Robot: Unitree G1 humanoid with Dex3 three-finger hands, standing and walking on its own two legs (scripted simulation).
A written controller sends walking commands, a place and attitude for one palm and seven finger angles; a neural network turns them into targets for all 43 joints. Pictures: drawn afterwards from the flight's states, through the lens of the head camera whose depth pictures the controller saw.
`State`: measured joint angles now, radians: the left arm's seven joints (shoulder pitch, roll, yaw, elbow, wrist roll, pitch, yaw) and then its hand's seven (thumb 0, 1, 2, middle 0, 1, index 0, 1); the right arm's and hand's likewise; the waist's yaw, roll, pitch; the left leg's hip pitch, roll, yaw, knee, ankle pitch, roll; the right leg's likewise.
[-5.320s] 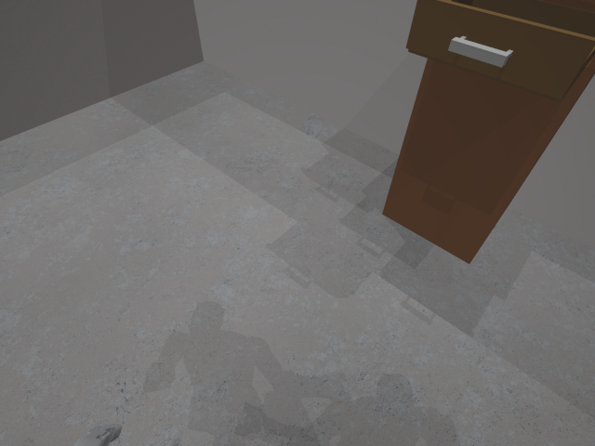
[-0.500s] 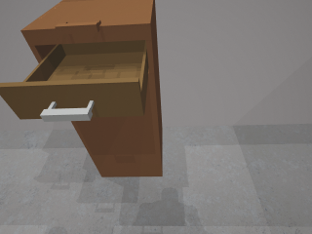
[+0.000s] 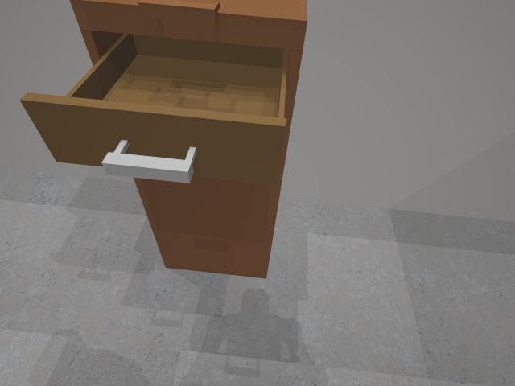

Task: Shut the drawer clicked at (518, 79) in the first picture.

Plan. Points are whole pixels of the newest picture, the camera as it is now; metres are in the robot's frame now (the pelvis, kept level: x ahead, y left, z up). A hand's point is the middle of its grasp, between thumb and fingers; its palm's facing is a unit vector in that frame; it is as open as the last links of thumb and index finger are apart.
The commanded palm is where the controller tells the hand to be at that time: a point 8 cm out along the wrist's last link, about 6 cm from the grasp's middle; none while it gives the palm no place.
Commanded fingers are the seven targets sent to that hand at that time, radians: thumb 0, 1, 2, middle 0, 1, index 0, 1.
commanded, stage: come to a stop and stand still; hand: left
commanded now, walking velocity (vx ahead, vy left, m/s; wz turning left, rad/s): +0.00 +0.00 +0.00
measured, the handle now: (153, 158) +0.39 +0.21 +0.14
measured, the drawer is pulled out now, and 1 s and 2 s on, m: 0.24 0.24 0.24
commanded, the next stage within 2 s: look again from close up in 0.30 s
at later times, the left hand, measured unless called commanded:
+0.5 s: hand out of the picture +0.02 +0.17 -0.18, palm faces +0.00 -0.97 -0.22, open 7.4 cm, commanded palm none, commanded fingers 0.00 0.90 0.90 -0.20 -0.30 -0.20 -0.30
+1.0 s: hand out of the picture +0.00 +0.14 -0.17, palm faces +0.02 -0.97 -0.22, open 7.4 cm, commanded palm none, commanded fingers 0.00 0.90 0.90 -0.20 -0.30 -0.20 -0.30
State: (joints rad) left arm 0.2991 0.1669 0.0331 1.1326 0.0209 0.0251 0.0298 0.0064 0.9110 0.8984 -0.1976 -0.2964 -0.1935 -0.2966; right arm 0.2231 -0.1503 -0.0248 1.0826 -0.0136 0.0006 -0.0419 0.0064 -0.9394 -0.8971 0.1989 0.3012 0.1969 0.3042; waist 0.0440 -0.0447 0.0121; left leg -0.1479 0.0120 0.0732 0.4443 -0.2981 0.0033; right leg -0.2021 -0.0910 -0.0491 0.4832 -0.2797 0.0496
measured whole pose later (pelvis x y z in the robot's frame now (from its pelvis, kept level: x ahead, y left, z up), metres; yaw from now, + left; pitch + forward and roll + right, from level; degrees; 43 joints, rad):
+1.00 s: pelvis -0.01 -0.04 +0.00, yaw +0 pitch -1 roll +1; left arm 0.26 0.15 -0.01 1.12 0.01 -0.01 0.02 0.01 0.92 0.90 -0.20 -0.30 -0.20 -0.30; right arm 0.29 -0.16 0.01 1.10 -0.02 -0.01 -0.02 0.00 -0.91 -0.90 0.20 0.30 0.19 0.30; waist 0.00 0.03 0.04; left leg -0.14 0.06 0.06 0.46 -0.29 -0.05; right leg -0.21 -0.04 -0.07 0.53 -0.30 0.00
